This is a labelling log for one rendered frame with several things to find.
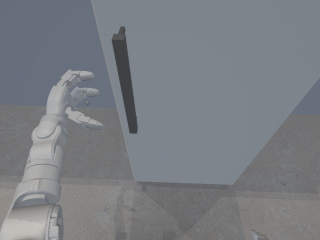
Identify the handle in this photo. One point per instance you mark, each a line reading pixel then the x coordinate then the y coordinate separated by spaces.
pixel 119 44

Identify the fridge door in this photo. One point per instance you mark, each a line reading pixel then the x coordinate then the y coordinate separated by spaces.
pixel 212 80

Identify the robot left hand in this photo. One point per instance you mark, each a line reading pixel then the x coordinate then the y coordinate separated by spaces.
pixel 60 99

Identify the left robot forearm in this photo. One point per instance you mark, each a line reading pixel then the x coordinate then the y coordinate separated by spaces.
pixel 41 180

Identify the robot left upper arm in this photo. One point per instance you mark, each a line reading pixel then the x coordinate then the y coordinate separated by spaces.
pixel 34 222

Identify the robot right hand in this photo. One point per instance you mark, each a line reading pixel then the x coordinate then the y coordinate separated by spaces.
pixel 257 235

